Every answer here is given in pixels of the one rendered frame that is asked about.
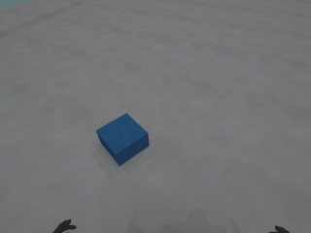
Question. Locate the left robot hand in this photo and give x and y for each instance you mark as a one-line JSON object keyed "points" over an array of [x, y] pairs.
{"points": [[63, 226]]}

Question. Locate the carton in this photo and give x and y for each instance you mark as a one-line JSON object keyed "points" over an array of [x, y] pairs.
{"points": [[123, 138]]}

